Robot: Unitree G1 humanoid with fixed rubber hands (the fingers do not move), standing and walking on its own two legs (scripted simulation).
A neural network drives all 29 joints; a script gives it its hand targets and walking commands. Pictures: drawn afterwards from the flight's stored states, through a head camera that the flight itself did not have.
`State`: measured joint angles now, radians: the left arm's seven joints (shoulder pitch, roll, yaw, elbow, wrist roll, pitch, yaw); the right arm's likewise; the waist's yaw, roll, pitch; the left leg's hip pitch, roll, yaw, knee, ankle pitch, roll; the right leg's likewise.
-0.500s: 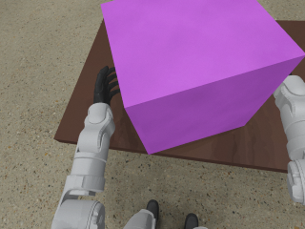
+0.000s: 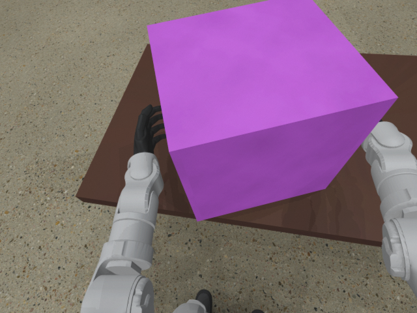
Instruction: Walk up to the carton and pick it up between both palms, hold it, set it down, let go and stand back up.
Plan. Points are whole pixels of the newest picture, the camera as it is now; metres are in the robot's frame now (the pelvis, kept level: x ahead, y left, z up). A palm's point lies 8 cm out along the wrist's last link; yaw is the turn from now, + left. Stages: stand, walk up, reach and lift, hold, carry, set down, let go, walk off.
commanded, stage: reach and lift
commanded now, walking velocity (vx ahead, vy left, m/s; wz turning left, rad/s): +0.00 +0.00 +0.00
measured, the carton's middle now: (246, 117) +0.49 +0.03 +0.05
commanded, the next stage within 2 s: none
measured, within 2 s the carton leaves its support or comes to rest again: leaves its support in 0.92 s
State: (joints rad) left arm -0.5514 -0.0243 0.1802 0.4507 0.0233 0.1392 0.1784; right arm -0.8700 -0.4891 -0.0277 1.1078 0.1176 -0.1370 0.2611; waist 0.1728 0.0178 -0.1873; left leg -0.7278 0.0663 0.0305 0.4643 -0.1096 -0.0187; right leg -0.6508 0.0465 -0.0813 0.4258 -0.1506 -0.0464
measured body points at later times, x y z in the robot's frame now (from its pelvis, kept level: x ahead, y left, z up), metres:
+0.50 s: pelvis +0.00 +0.00 +0.00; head +0.09 -0.01 +0.44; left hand +0.38 +0.22 +0.06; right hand +0.49 -0.18 +0.07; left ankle +0.04 +0.13 -0.73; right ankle +0.01 -0.09 -0.73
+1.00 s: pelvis -0.01 +0.00 +0.00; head +0.07 +0.00 +0.44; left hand +0.37 +0.23 +0.07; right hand +0.48 -0.17 +0.08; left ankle +0.04 +0.13 -0.73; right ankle +0.01 -0.09 -0.73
